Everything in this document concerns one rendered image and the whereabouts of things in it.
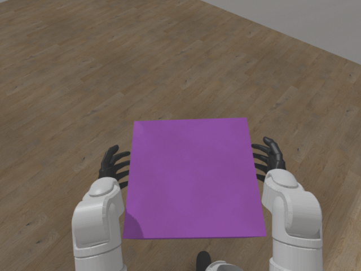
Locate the robot left hand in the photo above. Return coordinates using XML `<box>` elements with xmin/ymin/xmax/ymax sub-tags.
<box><xmin>98</xmin><ymin>145</ymin><xmax>130</xmax><ymax>189</ymax></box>

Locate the left robot forearm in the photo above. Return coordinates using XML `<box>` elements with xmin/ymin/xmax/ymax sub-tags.
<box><xmin>72</xmin><ymin>177</ymin><xmax>127</xmax><ymax>271</ymax></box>

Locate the robot right hand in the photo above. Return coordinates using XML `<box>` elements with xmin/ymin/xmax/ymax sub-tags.
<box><xmin>251</xmin><ymin>137</ymin><xmax>286</xmax><ymax>182</ymax></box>

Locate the robot right foot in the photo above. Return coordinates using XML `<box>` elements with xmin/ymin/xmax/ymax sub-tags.
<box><xmin>196</xmin><ymin>251</ymin><xmax>212</xmax><ymax>271</ymax></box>

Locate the right robot forearm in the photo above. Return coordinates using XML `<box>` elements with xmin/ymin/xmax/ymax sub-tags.
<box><xmin>261</xmin><ymin>169</ymin><xmax>325</xmax><ymax>271</ymax></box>

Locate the carton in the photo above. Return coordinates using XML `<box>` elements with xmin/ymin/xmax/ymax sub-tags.
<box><xmin>122</xmin><ymin>117</ymin><xmax>267</xmax><ymax>239</ymax></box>

